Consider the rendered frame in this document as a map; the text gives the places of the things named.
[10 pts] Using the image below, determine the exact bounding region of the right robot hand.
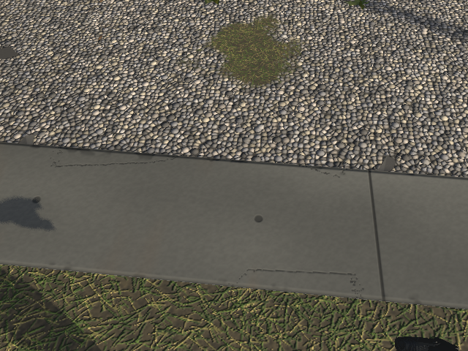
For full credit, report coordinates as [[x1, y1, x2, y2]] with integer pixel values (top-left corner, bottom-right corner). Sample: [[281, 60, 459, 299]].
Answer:
[[395, 336, 459, 351]]

